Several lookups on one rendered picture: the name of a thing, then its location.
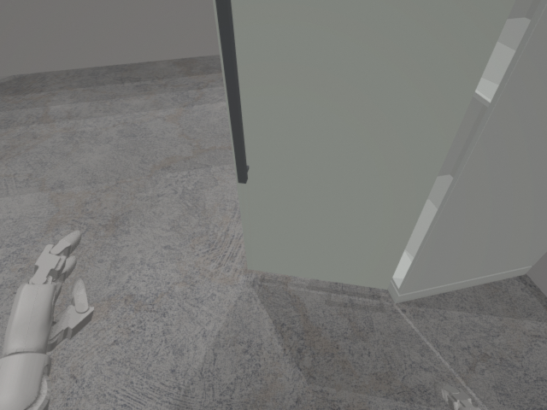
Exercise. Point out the right robot hand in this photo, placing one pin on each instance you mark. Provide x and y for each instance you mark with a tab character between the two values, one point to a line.
456	398

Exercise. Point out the fridge door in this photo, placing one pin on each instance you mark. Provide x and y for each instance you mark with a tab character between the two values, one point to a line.
349	108

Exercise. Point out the handle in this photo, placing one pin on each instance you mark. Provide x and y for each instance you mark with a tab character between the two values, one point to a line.
224	14

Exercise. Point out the left robot hand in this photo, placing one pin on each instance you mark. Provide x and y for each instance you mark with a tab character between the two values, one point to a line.
30	322

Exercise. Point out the left robot forearm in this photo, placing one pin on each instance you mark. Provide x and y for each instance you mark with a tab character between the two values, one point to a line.
24	381

